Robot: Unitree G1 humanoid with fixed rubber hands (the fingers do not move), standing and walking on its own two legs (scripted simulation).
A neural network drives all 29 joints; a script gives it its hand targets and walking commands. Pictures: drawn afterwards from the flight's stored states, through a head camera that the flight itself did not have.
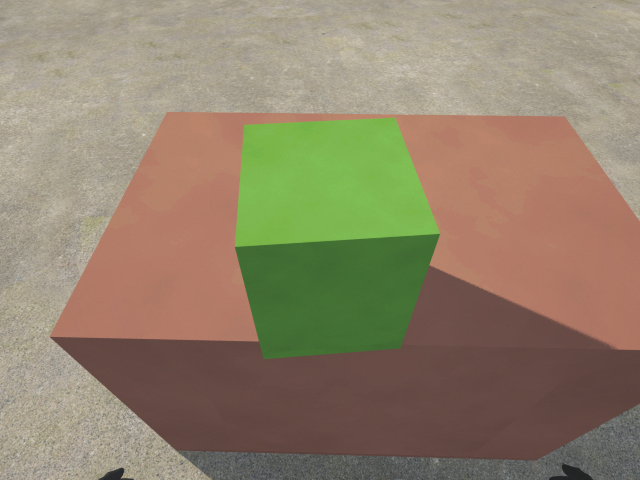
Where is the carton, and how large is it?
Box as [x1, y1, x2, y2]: [235, 118, 439, 358]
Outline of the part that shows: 395,118 244,125 235,249 263,358 400,347 436,244 439,232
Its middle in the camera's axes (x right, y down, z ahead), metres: +0.01 +0.00 +0.54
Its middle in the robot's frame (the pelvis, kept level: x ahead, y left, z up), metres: +0.43 +0.01 +0.06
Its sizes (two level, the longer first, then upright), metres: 0.210 0.200 0.250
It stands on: a pedestal, 0.68 m high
